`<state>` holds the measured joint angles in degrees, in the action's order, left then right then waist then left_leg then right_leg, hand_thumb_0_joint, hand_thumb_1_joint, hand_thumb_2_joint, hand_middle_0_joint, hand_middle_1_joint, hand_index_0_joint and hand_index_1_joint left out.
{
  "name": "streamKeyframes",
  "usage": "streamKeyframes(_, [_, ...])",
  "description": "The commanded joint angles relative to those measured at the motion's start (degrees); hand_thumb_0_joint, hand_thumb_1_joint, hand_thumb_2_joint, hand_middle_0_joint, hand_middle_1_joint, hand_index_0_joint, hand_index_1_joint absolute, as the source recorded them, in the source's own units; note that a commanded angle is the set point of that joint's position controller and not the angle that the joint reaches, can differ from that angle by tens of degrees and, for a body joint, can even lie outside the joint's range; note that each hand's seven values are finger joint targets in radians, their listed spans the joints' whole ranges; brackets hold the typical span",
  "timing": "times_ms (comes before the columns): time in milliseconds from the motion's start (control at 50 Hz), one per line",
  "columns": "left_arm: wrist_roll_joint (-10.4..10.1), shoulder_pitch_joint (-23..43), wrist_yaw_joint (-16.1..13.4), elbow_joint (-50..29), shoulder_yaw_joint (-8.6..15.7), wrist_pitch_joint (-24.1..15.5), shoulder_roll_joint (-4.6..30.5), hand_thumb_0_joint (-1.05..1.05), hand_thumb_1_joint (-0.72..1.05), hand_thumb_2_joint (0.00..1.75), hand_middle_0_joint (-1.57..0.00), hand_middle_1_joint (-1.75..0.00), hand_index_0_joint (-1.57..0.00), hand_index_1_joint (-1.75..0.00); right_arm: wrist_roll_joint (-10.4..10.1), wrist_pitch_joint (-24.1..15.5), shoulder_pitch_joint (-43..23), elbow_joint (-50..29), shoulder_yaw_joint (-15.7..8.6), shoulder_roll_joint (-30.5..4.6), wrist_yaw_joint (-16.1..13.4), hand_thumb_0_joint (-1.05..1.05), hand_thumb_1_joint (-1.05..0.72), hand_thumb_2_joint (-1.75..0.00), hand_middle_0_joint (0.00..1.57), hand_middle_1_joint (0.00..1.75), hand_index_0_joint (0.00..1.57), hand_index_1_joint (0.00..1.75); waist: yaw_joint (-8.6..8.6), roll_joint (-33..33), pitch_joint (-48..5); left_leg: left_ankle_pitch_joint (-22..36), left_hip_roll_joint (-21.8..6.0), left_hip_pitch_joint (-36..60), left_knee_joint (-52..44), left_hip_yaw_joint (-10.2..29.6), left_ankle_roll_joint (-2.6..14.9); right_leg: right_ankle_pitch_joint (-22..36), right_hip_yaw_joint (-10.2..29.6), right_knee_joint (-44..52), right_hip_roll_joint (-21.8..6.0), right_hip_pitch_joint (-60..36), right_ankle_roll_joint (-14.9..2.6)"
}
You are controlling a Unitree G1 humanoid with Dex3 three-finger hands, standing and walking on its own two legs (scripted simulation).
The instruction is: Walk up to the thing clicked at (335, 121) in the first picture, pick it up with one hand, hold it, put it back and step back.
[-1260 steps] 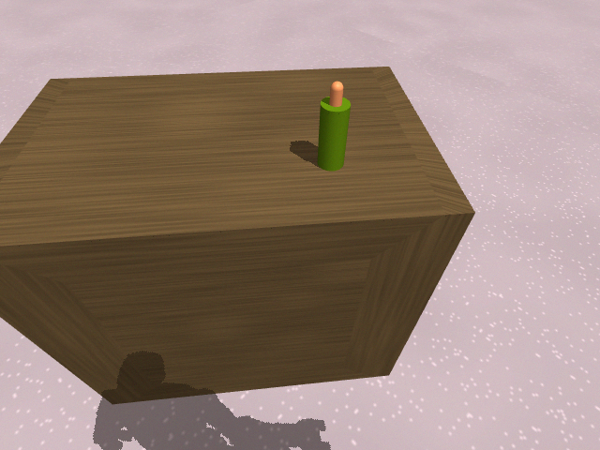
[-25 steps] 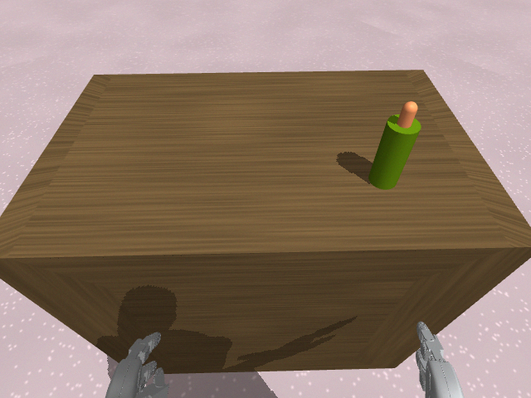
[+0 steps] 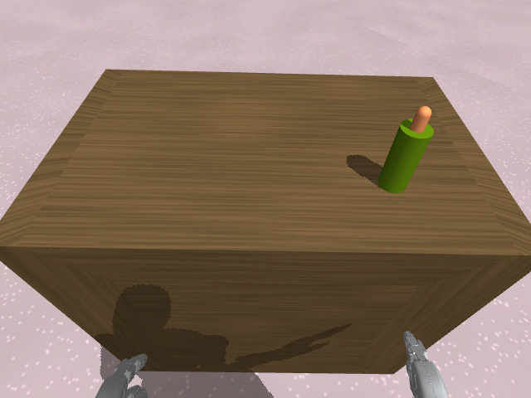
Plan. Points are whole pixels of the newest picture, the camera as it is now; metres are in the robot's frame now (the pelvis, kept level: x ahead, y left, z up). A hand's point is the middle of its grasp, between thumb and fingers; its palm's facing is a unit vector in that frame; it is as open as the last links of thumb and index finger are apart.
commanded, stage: home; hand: right
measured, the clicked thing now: (407, 149) +0.49 -0.22 +0.11
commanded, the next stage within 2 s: stand in 1.60 s
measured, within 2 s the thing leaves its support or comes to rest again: neither
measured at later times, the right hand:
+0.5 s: hand out of the picture +0.04 -0.27 -0.14, palm faces -0.07 +0.92 -0.38, open 17.6 cm
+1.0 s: hand out of the picture +0.04 -0.27 -0.14, palm faces -0.07 +0.93 -0.37, open 17.5 cm
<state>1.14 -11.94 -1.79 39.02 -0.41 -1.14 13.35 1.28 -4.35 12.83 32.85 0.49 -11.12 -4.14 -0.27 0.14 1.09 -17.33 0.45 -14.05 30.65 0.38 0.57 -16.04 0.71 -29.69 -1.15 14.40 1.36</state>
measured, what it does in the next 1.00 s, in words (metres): stands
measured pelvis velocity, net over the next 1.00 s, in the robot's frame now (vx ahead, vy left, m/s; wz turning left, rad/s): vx -0.02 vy -0.01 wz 0.02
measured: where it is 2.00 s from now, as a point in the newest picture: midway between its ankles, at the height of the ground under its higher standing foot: outside the picture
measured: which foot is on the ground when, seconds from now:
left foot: down 0.00-1.00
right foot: down 0.00-1.00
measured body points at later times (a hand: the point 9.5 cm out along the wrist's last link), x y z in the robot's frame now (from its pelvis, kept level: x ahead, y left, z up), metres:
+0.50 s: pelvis -0.02 -0.01 +0.01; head -0.03 +0.00 +0.46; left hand +0.03 +0.29 -0.12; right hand +0.05 -0.32 -0.11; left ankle -0.01 +0.11 -0.73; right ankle -0.01 -0.14 -0.73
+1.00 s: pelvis -0.02 -0.01 +0.01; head -0.02 -0.01 +0.46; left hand +0.02 +0.29 -0.13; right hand +0.04 -0.32 -0.12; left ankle -0.01 +0.11 -0.73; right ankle +0.00 -0.14 -0.73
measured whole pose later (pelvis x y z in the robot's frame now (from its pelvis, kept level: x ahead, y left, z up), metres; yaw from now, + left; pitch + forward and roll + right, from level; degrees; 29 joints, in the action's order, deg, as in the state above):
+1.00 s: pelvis -0.02 -0.01 +0.01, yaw +1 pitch -3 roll +0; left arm 1.1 -9.2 0.8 64.5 -0.7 -0.2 20.6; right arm 0.8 -0.8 9.1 63.8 1.3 -20.8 -0.1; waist -0.5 0.5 2.5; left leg -10.3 -0.3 -7.7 20.6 1.6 -0.5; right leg -9.2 -0.5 -19.4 -0.5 7.6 0.5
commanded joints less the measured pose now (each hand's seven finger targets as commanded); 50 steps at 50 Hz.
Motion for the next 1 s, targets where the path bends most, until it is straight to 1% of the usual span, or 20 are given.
streamKeyframes(0, [1.26,0.16,0.54,-1.61,4.82,-1.00,13.68,0.00,0.90,0.90,-0.20,-0.30,-0.20,-0.30,1.54,-0.52,-0.55,1.06,-5.64,-17.30,1.60,0.00,0.59,-0.03,0.05,0.05,0.05,0.05,-0.42,1.28,-10.36,21.63,-6.21,3.54,-2.99,4.40,2.32,17.41,2.72,0.59,-4.06,-6.68,-3.30])
streamKeyframes(80, [0.59,2.17,1.51,1.89,3.96,-0.89,14.51,0.00,0.90,0.90,-0.20,-0.30,-0.20,-0.30,0.51,-0.50,-3.05,6.56,-3.58,-16.57,2.89,0.00,0.59,-0.03,0.05,0.05,0.05,0.05,-0.42,-0.66,-5.84,17.57,-5.94,1.46,-5.65,4.85,1.71,13.41,3.19,2.38,-4.15,-5.22,-3.19])
streamKeyframes(120, [0.47,2.88,1.68,3.62,3.68,-0.65,14.77,0.00,0.90,0.90,-0.20,-0.30,-0.20,-0.30,0.59,-0.24,-3.62,9.15,-3.31,-17.75,3.05,0.00,0.59,-0.03,0.05,0.05,0.05,0.05,-0.57,-1.76,-3.42,15.68,-6.23,1.15,-7.12,5.41,1.73,11.09,3.42,3.86,-4.06,-4.55,-3.04])
streamKeyframes(160, [0.49,3.00,1.71,5.55,3.45,-0.54,15.51,0.00,0.90,0.90,-0.20,-0.30,-0.20,-0.30,0.47,0.00,-4.18,11.60,-3.23,-18.69,3.22,0.00,0.59,-0.03,0.05,0.05,0.05,0.05,-0.56,-0.52,-3.21,17.14,-6.42,2.35,-7.39,5.83,1.67,12.12,3.50,4.69,-4.31,-5.28,-3.33])
streamKeyframes(200, [0.31,3.93,1.81,7.50,3.23,-0.41,16.17,0.00,0.90,0.90,-0.20,-0.30,-0.20,-0.30,0.30,0.51,-3.98,14.02,-2.79,-19.23,3.32,0.00,0.58,-0.04,0.05,0.05,0.05,0.05,-0.19,-0.63,-0.88,13.86,-6.17,0.60,-9.10,5.85,1.66,10.55,4.10,6.28,-4.44,-5.98,-3.19])
streamKeyframes(220, [0.28,3.65,1.85,8.57,3.11,-0.29,16.42,0.00,0.90,0.90,-0.20,-0.30,-0.20,-0.30,0.22,0.71,-4.67,15.06,-2.70,-19.59,3.35,0.00,0.58,-0.04,0.05,0.05,0.05,0.05,-0.35,-0.17,-0.52,11.96,-6.17,1.11,-9.80,6.13,1.57,8.43,4.22,7.21,-4.33,-5.47,-3.22])
streamKeyframes(240, [0.31,3.71,1.82,9.46,3.04,-0.33,16.76,0.00,0.90,0.90,-0.20,-0.30,-0.20,-0.30,0.17,0.72,-4.66,15.88,-2.67,-20.18,3.36,0.00,0.58,-0.03,0.05,0.05,0.05,0.05,-0.18,-0.54,-2.33,13.67,-6.29,2.85,-9.65,6.03,1.62,10.11,4.21,7.40,-4.51,-6.68,-3.26])
streamKeyframes(280, [0.19,4.03,1.84,11.37,2.72,-0.11,17.32,0.00,0.90,0.90,-0.20,-0.30,-0.20,-0.30,0.06,0.96,-5.30,17.98,-2.42,-20.83,3.29,0.00,0.60,-0.03,0.05,0.04,0.05,0.04,-0.25,-0.12,-2.00,13.02,-6.33,3.63,-10.41,6.32,1.34,9.05,4.30,8.44,-4.51,-6.66,-3.35])
streamKeyframes(340, [0.09,4.69,1.91,13.78,2.44,0.08,18.26,0.00,0.90,0.90,-0.20,-0.30,-0.20,-0.30,-0.07,1.33,-4.87,20.75,-2.02,-21.61,3.31,0.00,0.60,-0.03,0.05,0.04,0.05,0.04,0.19,-0.28,-1.04,9.79,-6.32,3.43,-12.24,6.39,1.17,6.46,4.56,10.05,-4.54,-6.83,-3.27])
streamKeyframes(380, [-0.03,4.40,1.97,15.29,2.37,0.22,18.78,0.00,0.90,0.90,-0.20,-0.30,-0.20,-0.30,-0.07,1.73,-4.87,22.12,-1.88,-22.25,3.35,0.00,0.58,-0.03,0.05,0.05,0.05,0.05,0.19,-0.87,0.78,3.22,-6.30,2.03,-14.36,6.87,1.33,2.95,4.86,11.27,-4.44,-6.21,-3.09])
streamKeyframes(500, [-0.06,4.01,1.92,18.64,2.12,-0.06,19.55,0.00,0.90,0.90,-0.20,-0.30,-0.20,-0.30,-0.26,2.02,-5.01,24.88,-1.55,-22.62,3.53,0.00,0.60,-0.02,0.05,0.04,0.05,0.04,0.17,0.68,0.65,4.05,-6.37,3.79,-14.64,7.00,1.44,3.32,5.47,13.03,-5.00,-6.16,-3.20])
streamKeyframes(560, [-0.11,4.21,1.87,19.48,2.17,-0.15,19.91,0.00,0.90,0.90,-0.20,-0.30,-0.20,-0.30,-0.25,2.18,-4.54,25.83,-1.54,-22.49,3.60,0.00,0.61,-0.02,0.05,0.04,0.05,0.04,0.30,0.97,0.92,3.24,-6.05,3.77,-14.59,6.81,1.34,1.17,5.67,14.02,-4.92,-5.59,-3.03])
streamKeyframes(600, [-0.13,4.19,1.74,19.93,2.02,-0.25,19.55,0.00,0.90,0.90,-0.20,-0.30,-0.20,-0.30,-0.32,2.21,-4.94,26.08,-1.52,-22.40,3.62,0.00,0.59,-0.03,0.05,0.05,0.05,0.05,0.24,0.99,0.38,5.79,-6.19,4.49,-13.88,6.62,1.46,3.09,5.95,14.47,-5.43,-6.15,-3.08])
streamKeyframes(620, [-0.07,3.60,1.66,20.37,2.07,-0.24,19.84,0.00,0.90,0.90,-0.20,-0.30,-0.20,-0.30,-0.40,2.28,-4.91,26.38,-1.42,-21.97,3.67,0.00,0.60,-0.02,0.05,0.04,0.05,0.04,0.12,1.65,1.73,5.10,-5.96,4.45,-14.03,6.84,1.23,0.91,5.82,15.12,-5.03,-4.31,-2.87])
streamKeyframes(640, [-0.05,3.84,1.60,20.49,2.04,-0.29,19.75,0.00,0.90,0.90,-0.20,-0.30,-0.20,-0.30,-0.36,2.31,-5.12,26.32,-1.53,-21.95,3.67,0.00,0.60,-0.03,0.05,0.04,0.05,0.04,0.21,1.65,0.84,6.51,-6.17,5.20,-13.41,6.63,1.30,1.81,5.89,15.18,-5.30,-5.11,-2.97])
streamKeyframes(660, [-0.11,4.18,1.61,20.72,2.13,-0.21,19.72,0.00,0.90,0.90,-0.20,-0.30,-0.20,-0.30,-0.33,2.44,-4.32,26.76,-1.44,-21.88,3.66,0.00,0.60,-0.02,0.05,0.04,0.05,0.04,0.50,1.58,1.84,4.15,-5.67,3.79,-13.90,6.48,1.20,-0.25,6.19,15.88,-5.25,-4.54,-2.80])
streamKeyframes(760, [-0.34,4.01,1.58,21.29,2.15,-0.14,19.37,0.00,0.90,0.90,-0.20,-0.30,-0.20,-0.30,-0.41,2.38,-5.28,27.20,-1.53,-21.80,3.56,0.00,0.58,-0.04,0.05,0.05,0.05,0.05,-0.10,-0.25,0.09,6.61,-6.44,4.65,-14.06,6.70,1.19,3.66,5.70,14.73,-5.30,-6.71,-3.01])
streamKeyframes(860, [-0.20,4.12,1.62,21.98,2.25,0.06,19.45,0.00,0.90,0.90,-0.20,-0.30,-0.20,-0.30,-0.60,2.66,-5.16,27.64,-1.49,-21.86,3.58,0.00,0.57,-0.04,0.05,0.05,0.05,0.05,-0.05,-0.31,2.10,2.37,-6.06,2.76,-14.93,6.84,1.16,-0.35,5.70,15.64,-5.06,-5.37,-2.74])
streamKeyframes(900, [-0.22,4.54,1.58,21.96,2.24,-0.07,19.14,0.00,0.90,0.90,-0.20,-0.30,-0.20,-0.30,-0.57,2.49,-5.51,27.45,-1.46,-21.87,3.51,0.00,0.57,-0.04,0.05,0.05,0.05,0.05,0.01,-1.03,-0.03,5.63,-6.72,3.61,-14.86,7.06,1.27,4.32,5.24,14.44,-5.26,-7.44,-2.75])
streamKeyframes(980, [-0.31,5.16,1.54,22.35,2.16,0.00,19.06,0.00,0.90,0.90,-0.20,-0.30,-0.20,-0.30,-0.64,2.36,-6.04,27.61,-1.47,-21.82,3.30,0.00,0.57,-0.04,0.05,0.05,0.05,0.05,0.04,-0.50,-0.85,9.47,-6.94,5.24,-14.88,7.00,1.04,7.02,4.69,13.69,-5.19,-7.53,-2.83])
